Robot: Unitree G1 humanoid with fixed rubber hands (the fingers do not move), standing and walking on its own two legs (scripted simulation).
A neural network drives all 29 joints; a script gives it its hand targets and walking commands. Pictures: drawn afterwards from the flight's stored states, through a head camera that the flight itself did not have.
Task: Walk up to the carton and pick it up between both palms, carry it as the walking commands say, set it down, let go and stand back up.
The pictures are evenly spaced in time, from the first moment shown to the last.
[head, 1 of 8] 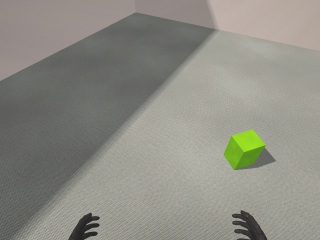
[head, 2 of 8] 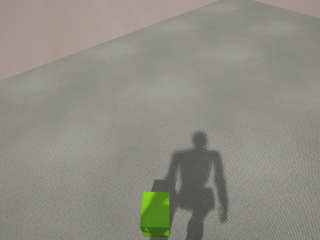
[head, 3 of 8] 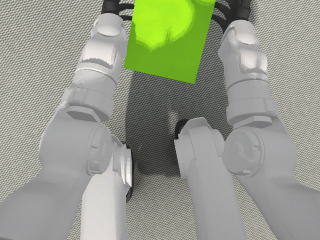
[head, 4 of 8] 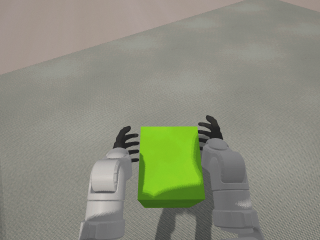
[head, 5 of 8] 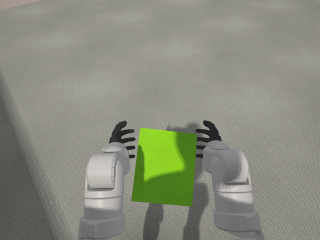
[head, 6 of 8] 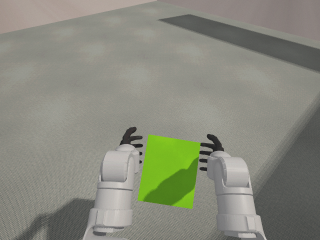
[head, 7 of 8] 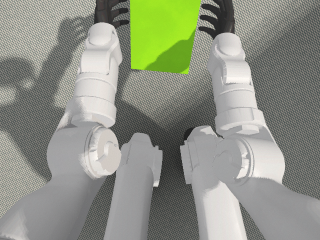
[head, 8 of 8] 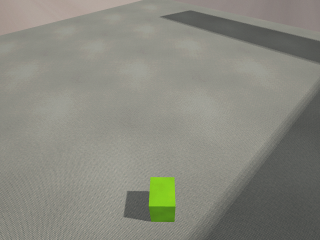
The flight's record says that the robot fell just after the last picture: no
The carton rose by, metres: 0.64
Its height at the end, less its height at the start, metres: +0.00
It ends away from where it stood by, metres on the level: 1.46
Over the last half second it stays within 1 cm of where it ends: yes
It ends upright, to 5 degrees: yes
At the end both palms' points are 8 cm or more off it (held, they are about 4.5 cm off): yes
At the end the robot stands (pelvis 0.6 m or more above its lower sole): yes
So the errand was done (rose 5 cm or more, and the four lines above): yes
